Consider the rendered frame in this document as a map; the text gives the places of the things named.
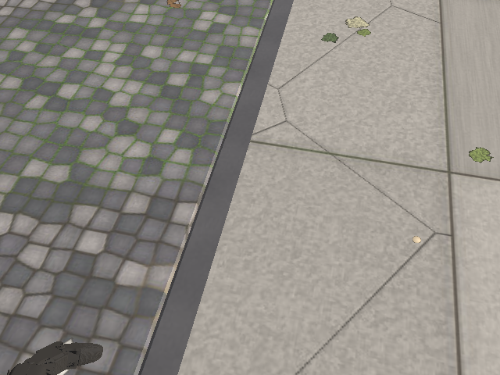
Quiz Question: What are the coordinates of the robot left hand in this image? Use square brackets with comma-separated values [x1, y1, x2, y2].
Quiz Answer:
[7, 341, 103, 375]

